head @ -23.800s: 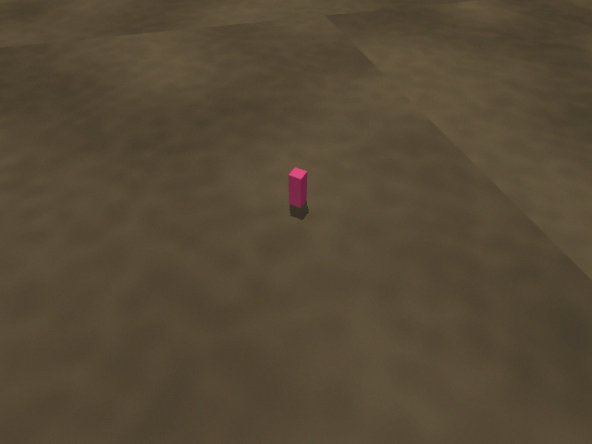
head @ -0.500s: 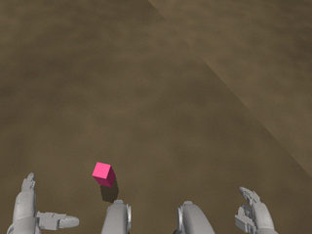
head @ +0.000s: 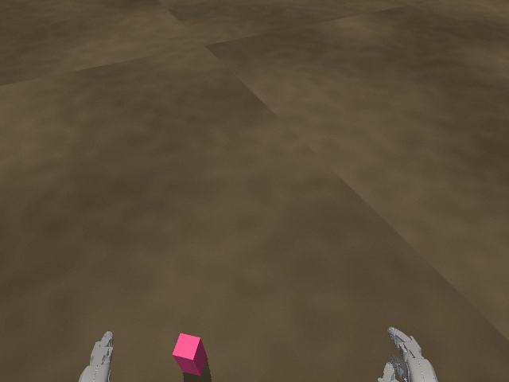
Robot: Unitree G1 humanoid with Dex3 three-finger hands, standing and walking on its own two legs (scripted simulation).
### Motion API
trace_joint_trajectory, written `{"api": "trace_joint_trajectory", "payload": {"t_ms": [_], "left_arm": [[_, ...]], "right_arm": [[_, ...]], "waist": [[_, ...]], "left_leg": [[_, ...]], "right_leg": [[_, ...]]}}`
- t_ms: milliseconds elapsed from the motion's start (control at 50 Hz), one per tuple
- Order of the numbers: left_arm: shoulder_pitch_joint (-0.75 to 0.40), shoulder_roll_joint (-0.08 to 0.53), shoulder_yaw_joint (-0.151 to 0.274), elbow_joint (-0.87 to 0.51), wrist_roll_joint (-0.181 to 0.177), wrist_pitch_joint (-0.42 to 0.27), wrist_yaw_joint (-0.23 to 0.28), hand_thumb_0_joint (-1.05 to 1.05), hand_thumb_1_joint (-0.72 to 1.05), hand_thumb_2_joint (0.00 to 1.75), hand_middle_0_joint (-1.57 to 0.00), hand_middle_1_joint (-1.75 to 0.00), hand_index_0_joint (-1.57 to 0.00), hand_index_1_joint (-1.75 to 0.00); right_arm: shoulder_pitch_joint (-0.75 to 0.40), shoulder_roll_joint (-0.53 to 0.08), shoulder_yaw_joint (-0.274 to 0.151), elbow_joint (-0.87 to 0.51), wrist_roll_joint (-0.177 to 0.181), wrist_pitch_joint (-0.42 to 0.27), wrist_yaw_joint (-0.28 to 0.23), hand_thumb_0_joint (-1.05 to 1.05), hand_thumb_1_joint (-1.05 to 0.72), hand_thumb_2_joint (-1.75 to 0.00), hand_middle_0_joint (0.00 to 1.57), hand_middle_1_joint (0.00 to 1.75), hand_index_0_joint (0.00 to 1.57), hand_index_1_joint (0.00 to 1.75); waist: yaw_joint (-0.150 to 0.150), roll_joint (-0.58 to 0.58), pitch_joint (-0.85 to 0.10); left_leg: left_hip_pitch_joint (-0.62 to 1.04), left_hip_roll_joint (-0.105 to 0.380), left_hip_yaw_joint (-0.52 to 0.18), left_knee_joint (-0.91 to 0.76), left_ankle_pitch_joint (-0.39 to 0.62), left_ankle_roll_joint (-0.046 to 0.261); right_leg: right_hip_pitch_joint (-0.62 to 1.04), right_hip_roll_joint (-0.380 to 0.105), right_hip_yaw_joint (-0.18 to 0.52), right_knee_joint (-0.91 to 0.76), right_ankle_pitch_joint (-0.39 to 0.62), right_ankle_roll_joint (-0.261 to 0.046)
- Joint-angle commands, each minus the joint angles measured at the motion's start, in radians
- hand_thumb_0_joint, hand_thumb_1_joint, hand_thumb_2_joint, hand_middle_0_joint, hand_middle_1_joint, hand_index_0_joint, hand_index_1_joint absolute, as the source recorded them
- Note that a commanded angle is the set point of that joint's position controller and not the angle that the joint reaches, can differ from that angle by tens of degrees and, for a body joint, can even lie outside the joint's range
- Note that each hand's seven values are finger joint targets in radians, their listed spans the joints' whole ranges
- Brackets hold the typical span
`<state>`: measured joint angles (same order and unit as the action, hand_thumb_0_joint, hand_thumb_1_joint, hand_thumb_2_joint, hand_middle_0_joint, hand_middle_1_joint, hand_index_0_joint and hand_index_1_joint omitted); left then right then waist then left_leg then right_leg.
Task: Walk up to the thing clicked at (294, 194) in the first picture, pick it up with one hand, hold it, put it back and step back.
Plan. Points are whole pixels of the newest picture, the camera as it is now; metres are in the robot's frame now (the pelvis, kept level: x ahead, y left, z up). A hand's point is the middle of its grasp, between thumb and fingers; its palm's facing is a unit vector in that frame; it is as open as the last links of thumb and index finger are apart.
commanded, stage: home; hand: left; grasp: from the side
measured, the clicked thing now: (191, 355) +0.38 +0.21 -0.62
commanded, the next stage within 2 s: stand in 1.64 s
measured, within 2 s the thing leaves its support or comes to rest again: neither
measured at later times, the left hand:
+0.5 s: hand out of the picture +0.16 +0.17 -0.05, palm faces +0.11 -0.95 -0.29, open 17.2 cm
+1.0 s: hand out of the picture +0.16 +0.17 -0.05, palm faces +0.11 -0.95 -0.28, open 17.3 cm
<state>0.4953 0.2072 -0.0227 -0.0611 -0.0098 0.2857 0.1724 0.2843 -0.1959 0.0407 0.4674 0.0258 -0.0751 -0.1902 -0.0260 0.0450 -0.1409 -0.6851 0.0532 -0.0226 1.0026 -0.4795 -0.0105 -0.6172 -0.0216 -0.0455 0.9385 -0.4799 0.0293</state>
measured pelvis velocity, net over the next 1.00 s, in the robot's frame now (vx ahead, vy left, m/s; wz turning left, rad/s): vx -0.01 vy -0.01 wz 0.00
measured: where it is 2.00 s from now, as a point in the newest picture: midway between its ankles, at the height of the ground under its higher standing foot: outside the picture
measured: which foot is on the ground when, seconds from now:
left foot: down 0.00-1.00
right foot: down 0.00-1.00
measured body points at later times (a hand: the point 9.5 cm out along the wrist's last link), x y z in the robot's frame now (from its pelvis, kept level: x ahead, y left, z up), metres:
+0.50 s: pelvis -0.01 -0.01 +0.01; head +0.02 -0.01 +0.46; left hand +0.15 +0.22 -0.03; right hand +0.15 -0.25 -0.07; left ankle +0.01 +0.12 -0.68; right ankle -0.01 -0.14 -0.68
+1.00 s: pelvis -0.01 -0.01 +0.01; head +0.01 -0.01 +0.46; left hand +0.15 +0.22 -0.03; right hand +0.15 -0.25 -0.06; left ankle +0.01 +0.12 -0.68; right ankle -0.01 -0.14 -0.68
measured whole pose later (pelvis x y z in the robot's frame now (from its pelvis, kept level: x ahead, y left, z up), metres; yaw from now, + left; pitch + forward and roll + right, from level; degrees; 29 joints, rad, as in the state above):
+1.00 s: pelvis -0.01 -0.01 +0.01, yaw +0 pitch +7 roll -2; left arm 0.45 0.20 -0.01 0.03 -0.01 0.26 0.14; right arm 0.27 -0.21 0.03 0.52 0.01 -0.13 -0.18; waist -0.02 0.03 -0.09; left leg -0.62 0.05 -0.02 0.94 -0.44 -0.02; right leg -0.57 -0.02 -0.05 0.90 -0.45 0.01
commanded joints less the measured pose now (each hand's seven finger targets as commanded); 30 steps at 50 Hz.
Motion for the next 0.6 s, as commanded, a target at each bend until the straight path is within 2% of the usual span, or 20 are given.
{"api": "trace_joint_trajectory", "payload": {"t_ms": [0, 100, 140, 200, 240, 260, 280, 300, 380, 400, 420, 460, 480, 560, 580], "left_arm": [[-0.045, 0.105, 0.07, -0.15, 0.012, -0.052, -0.004, 0.0, -0.52, 0.07, -0.05, -0.06, -0.05, -0.06], [-0.058, 0.1, 0.062, -0.175, 0.014, -0.057, -0.005, 0.0, -0.5, 0.08, -0.05, -0.06, -0.05, -0.06], [-0.086, 0.1, 0.056, -0.182, 0.012, -0.057, -0.005, 0.0, -0.51, 0.08, -0.05, -0.06, -0.05, -0.06], [-0.042, 0.094, 0.062, -0.135, 0.013, -0.056, -0.006, 0.0, -0.52, 0.07, -0.05, -0.06, -0.05, -0.06], [-0.04, 0.087, 0.058, -0.133, 0.012, -0.059, -0.007, 0.0, -0.47, 0.1, -0.06, -0.06, -0.06, -0.06], [-0.038, 0.096, 0.069, -0.123, 0.01, -0.059, -0.008, 0.0, -0.5, 0.09, -0.05, -0.06, -0.05, -0.06], [-0.04, 0.087, 0.057, -0.117, 0.01, -0.059, -0.013, 0.0, -0.51, 0.08, -0.05, -0.06, -0.05, -0.06], [-0.043, 0.088, 0.064, -0.122, 0.01, -0.06, -0.012, 0.0, -0.5, 0.09, -0.05, -0.06, -0.05, -0.06], [-0.036, 0.094, 0.071, -0.111, 0.008, -0.065, -0.018, 0.0, -0.5, 0.08, -0.05, -0.06, -0.05, -0.06], [-0.035, 0.095, 0.075, -0.118, 0.01, -0.066, -0.018, 0.0, -0.5, 0.08, -0.05, -0.06, -0.05, -0.06], [-0.039, 0.101, 0.08, -0.104, 0.009, -0.067, -0.018, 0.0, -0.5, 0.08, -0.05, -0.06, -0.05, -0.06], [-0.057, 0.099, 0.075, -0.109, 0.011, -0.069, -0.019, 0.0, -0.51, 0.08, -0.05, -0.06, -0.05, -0.06], [-0.063, 0.085, 0.059, -0.112, 0.01, -0.071, -0.022, 0.0, -0.52, 0.07, -0.05, -0.06, -0.05, -0.06], [-0.096, 0.102, 0.069, -0.133, 0.011, -0.075, -0.019, 0.0, -0.5, 0.08, -0.05, -0.06, -0.05, -0.06], [-0.068, 0.092, 0.065, -0.104, 0.01, -0.072, -0.02, 0.0, -0.52, 0.07, -0.05, -0.06, -0.05, -0.06]], "right_arm": [[-0.055, -0.126, -0.064, -0.148, -0.014, -0.066, -0.008, 0.0, -0.9, -0.9, 0.2, 0.3, 0.2, 0.3], [-0.052, -0.127, -0.065, -0.141, -0.02, -0.081, -0.008, 0.0, -0.89, -0.9, 0.2, 0.3, 0.2, 0.3], [-0.069, -0.124, -0.059, -0.14, -0.019, -0.086, -0.007, 0.0, -0.89, -0.9, 0.2, 0.3, 0.2, 0.3], [-0.067, -0.121, -0.057, -0.128, -0.02, -0.089, -0.008, 0.0, -0.9, -0.9, 0.2, 0.3, 0.2, 0.3], [-0.076, -0.123, -0.056, -0.127, -0.019, -0.091, -0.004, 0.0, -0.9, -0.9, 0.2, 0.3, 0.2, 0.3], [-0.077, -0.125, -0.057, -0.129, -0.017, -0.088, -0.004, 0.0, -0.9, -0.9, 0.2, 0.3, 0.2, 0.3], [-0.079, -0.131, -0.06, -0.13, -0.018, -0.091, -0.001, 0.0, -0.9, -0.9, 0.2, 0.3, 0.2, 0.3], [-0.08, -0.129, -0.061, -0.128, -0.017, -0.092, 0.0, 0.0, -0.9, -0.9, 0.2, 0.3, 0.2, 0.3], [-0.082, -0.127, -0.06, -0.13, -0.017, -0.092, 0.003, 0.0, -0.9, -0.9, 0.2, 0.3, 0.2, 0.3], [-0.065, -0.127, -0.065, -0.128, -0.019, -0.092, 0.0, 0.0, -0.9, -0.9, 0.2, 0.3, 0.2, 0.3], [-0.071, -0.129, -0.066, -0.125, -0.016, -0.091, 0.002, 0.0, -0.9, -0.9, 0.2, 0.3, 0.2, 0.3], [-0.073, -0.128, -0.065, -0.128, -0.017, -0.091, 0.001, 0.0, -0.9, -0.9, 0.2, 0.3, 0.2, 0.3], [-0.078, -0.126, -0.064, -0.128, -0.017, -0.092, 0.0, 0.0, -0.9, -0.9, 0.2, 0.3, 0.2, 0.3], [-0.066, -0.13, -0.068, -0.12, -0.019, -0.101, -0.006, 0.0, -0.9, -0.9, 0.2, 0.3, 0.2, 0.3], [-0.077, -0.124, -0.061, -0.122, -0.017, -0.101, -0.004, 0.0, -0.9, -0.9, 0.2, 0.3, 0.2, 0.3]], "waist": [[-0.014, -0.011, -0.052], [-0.007, 0.01, -0.121], [-0.007, 0.034, -0.086], [-0.006, 0.013, -0.073], [0.001, -0.004, -0.055], [0.005, -0.004, -0.046], [0.0, -0.011, -0.039], [0.004, -0.005, -0.036], [0.003, -0.035, -0.044], [0.002, -0.022, -0.094], [0.006, -0.024, -0.061], [0.001, -0.02, -0.071], [-0.001, -0.019, -0.053], [-0.007, -0.012, -0.08], [0.0, -0.022, -0.04]], "left_leg": [[0.12, -0.03, 0.009, -0.173, 0.226, 0.008], [0.165, -0.039, 0.018, -0.167, 0.277, 0.007], [0.163, -0.038, 0.016, -0.187, 0.227, 0.005], [0.158, -0.038, 0.014, -0.191, 0.213, 0.007], [0.148, -0.038, 0.013, -0.197, 0.209, 0.007], [0.142, -0.041, 0.019, -0.197, 0.205, 0.008], [0.143, -0.039, 0.015, -0.206, 0.187, 0.007], [0.135, -0.039, 0.015, -0.208, 0.179, 0.007], [0.134, -0.042, 0.024, -0.192, 0.214, 0.013], [0.155, -0.042, 0.025, -0.184, 0.252, 0.012], [0.146, -0.041, 0.025, -0.191, 0.241, 0.011], [0.151, -0.041, 0.026, -0.193, 0.229, 0.011], [0.151, -0.041, 0.029, -0.197, 0.211, 0.011], [0.163, -0.042, 0.029, -0.195, 0.206, 0.013], [0.146, -0.043, 0.031, -0.2, 0.183, 0.013]], "right_leg": [[0.033, 0.045, -0.028, -0.145, 0.206, -0.032], [0.081, 0.039, -0.017, -0.149, 0.263, -0.03], [0.067, 0.04, -0.019, -0.161, 0.212, -0.032], [0.065, 0.041, -0.021, -0.175, 0.202, -0.03], [0.07, 0.041, -0.024, -0.177, 0.195, -0.031], [0.067, 0.04, -0.022, -0.184, 0.195, -0.029], [0.059, 0.043, -0.026, -0.185, 0.174, -0.031], [0.063, 0.042, -0.026, -0.186, 0.166, -0.032], [0.079, 0.038, -0.018, -0.192, 0.209, -0.025], [0.099, 0.038, -0.015, -0.181, 0.247, -0.026], [0.085, 0.039, -0.018, -0.182, 0.231, -0.027], [0.079, 0.04, -0.016, -0.184, 0.221, -0.028], [0.071, 0.039, -0.014, -0.191, 0.205, -0.028], [0.077, 0.036, -0.01, -0.193, 0.206, -0.026], [0.067, 0.036, -0.012, -0.204, 0.182, -0.026]]}}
